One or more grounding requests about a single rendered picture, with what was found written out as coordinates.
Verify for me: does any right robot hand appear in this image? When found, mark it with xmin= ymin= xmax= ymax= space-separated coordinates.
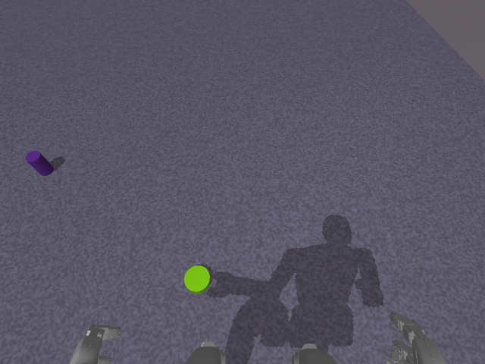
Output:
xmin=386 ymin=312 xmax=447 ymax=364

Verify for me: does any left robot hand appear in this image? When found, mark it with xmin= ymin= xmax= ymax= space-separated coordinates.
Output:
xmin=69 ymin=324 xmax=121 ymax=364

